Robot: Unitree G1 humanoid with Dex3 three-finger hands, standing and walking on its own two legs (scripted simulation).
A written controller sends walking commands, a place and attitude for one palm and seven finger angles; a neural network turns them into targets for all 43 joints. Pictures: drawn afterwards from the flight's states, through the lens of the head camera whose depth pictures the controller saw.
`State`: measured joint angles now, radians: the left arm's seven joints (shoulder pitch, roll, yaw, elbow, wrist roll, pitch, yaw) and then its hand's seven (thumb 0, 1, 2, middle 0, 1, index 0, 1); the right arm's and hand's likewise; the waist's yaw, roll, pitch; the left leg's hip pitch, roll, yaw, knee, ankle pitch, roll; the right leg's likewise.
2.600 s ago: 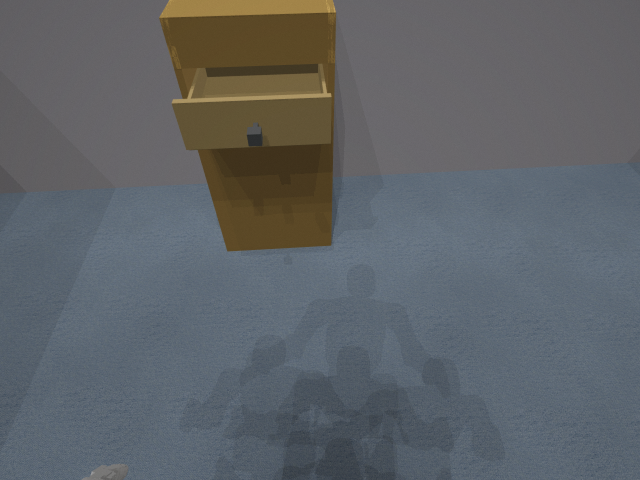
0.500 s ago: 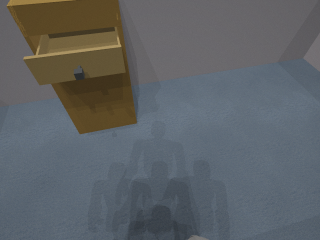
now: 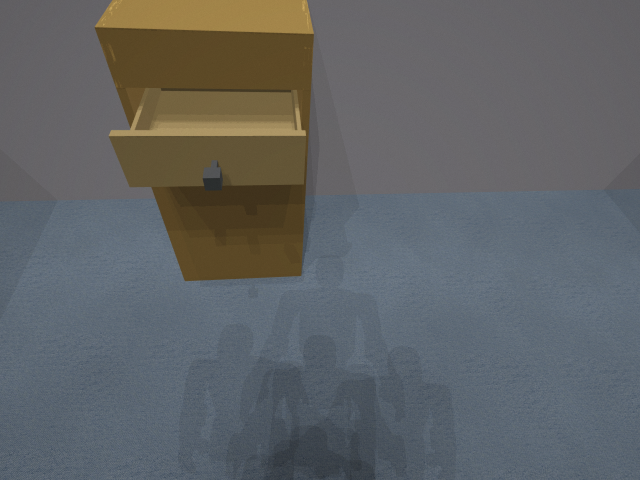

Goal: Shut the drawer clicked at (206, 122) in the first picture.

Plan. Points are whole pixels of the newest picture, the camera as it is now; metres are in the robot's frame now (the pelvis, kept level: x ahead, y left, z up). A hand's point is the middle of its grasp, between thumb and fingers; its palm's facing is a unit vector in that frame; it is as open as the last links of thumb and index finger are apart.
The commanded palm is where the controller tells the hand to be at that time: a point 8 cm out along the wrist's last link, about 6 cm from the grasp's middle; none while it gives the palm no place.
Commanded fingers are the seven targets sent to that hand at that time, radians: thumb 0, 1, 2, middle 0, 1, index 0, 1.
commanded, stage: turn to face it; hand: left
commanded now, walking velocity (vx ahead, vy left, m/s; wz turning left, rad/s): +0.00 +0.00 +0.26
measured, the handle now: (213, 173) +0.68 +0.26 -0.07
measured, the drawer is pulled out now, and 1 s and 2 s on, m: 0.18 0.18 0.18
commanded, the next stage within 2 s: take the last steps up to it in 0.12 s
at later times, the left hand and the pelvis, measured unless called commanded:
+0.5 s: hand out of the picture -0.02 +0.13 -0.16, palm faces +0.22 -0.96 -0.20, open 7.4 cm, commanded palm none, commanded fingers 0.00 0.90 0.90 -0.20 -0.30 -0.20 -0.30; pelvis +0.02 -0.04 +0.01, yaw +8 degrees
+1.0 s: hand (167, 455) +0.18 +0.23 -0.17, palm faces +0.17 -0.97 -0.16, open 7.4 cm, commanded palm none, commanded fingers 0.00 0.90 0.90 -0.20 -0.30 -0.20 -0.30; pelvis +0.14 +0.04 +0.00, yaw +8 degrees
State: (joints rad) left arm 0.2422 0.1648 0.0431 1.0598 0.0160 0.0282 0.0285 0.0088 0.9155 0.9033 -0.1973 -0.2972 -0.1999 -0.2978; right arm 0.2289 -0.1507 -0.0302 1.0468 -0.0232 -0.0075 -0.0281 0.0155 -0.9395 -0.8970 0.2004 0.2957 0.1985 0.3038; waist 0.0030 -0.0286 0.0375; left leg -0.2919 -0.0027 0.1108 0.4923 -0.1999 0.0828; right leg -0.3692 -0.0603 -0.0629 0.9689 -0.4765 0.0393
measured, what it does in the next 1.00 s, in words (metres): walks ahead: right foot, then left foot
